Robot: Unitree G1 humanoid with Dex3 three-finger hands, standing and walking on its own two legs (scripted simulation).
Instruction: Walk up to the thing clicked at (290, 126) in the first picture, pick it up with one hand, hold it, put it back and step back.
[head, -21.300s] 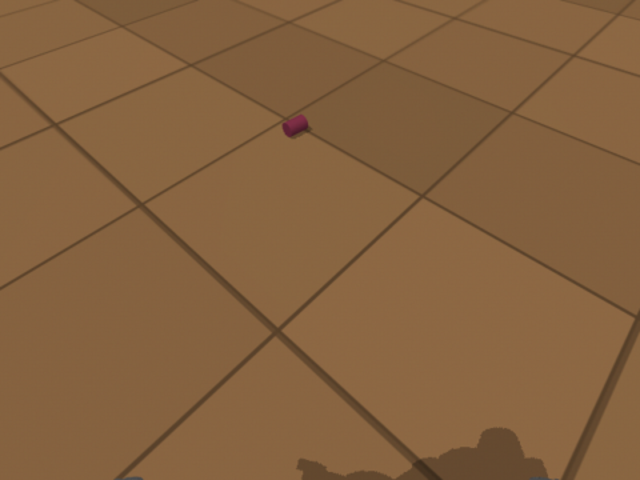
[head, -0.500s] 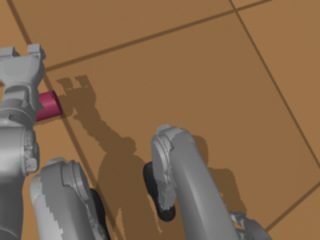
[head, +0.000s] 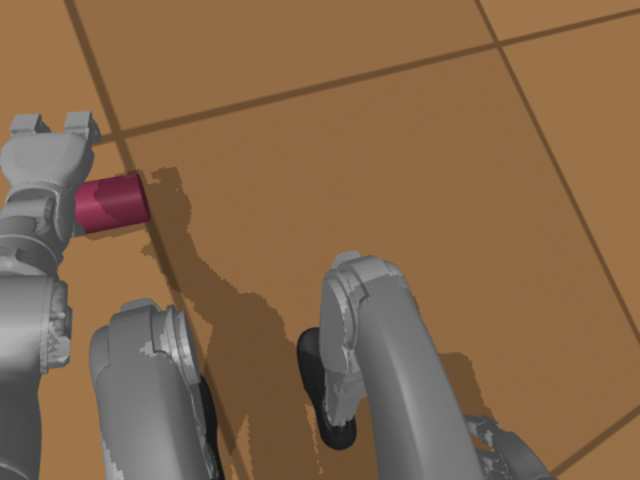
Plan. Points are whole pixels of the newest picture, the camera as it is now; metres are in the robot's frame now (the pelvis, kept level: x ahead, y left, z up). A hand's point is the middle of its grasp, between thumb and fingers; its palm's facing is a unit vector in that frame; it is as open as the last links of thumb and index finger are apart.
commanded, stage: rest palm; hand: left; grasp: from above
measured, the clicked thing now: (106, 204) +0.49 +0.22 -0.29
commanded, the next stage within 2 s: close in 1.22 s
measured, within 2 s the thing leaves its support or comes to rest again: neither
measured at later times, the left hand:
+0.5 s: hand (93, 198) +0.49 +0.22 -0.24, palm faces -0.44 -0.08 -0.89, open 14.2 cm
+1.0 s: hand (100, 203) +0.49 +0.22 -0.26, palm faces -0.44 -0.08 -0.89, open 14.1 cm
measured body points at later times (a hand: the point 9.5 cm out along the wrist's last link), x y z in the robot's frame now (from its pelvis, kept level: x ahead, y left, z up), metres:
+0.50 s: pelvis +0.00 +0.00 -0.02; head +0.28 +0.06 +0.33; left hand +0.51 +0.23 -0.19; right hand -0.02 -0.25 -0.10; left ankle +0.07 +0.12 -0.30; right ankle +0.10 -0.11 -0.30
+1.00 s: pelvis +0.00 +0.00 -0.02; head +0.28 +0.07 +0.32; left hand +0.50 +0.22 -0.21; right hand +0.00 -0.25 -0.09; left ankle +0.07 +0.12 -0.30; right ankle +0.10 -0.11 -0.30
